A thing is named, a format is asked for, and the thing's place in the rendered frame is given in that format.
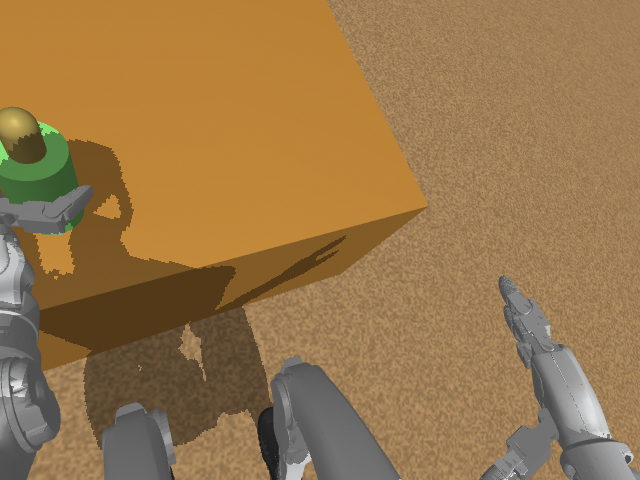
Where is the bottle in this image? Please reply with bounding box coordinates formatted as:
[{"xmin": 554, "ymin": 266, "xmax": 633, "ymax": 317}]
[{"xmin": 0, "ymin": 107, "xmax": 84, "ymax": 235}]

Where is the left robot arm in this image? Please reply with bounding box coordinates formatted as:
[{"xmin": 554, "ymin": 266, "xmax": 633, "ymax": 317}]
[{"xmin": 0, "ymin": 224, "xmax": 61, "ymax": 480}]

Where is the left robot hand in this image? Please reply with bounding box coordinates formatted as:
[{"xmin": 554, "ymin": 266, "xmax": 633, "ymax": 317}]
[{"xmin": 0, "ymin": 121, "xmax": 93, "ymax": 235}]

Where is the right robot arm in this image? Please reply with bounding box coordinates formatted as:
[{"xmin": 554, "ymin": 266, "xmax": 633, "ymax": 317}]
[{"xmin": 560, "ymin": 438, "xmax": 640, "ymax": 480}]

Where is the right robot hand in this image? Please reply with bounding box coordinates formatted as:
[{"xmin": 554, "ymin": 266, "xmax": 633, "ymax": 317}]
[{"xmin": 479, "ymin": 275, "xmax": 612, "ymax": 480}]

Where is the right robot foot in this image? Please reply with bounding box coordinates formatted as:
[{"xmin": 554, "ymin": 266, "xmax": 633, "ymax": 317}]
[{"xmin": 258, "ymin": 407, "xmax": 303, "ymax": 480}]

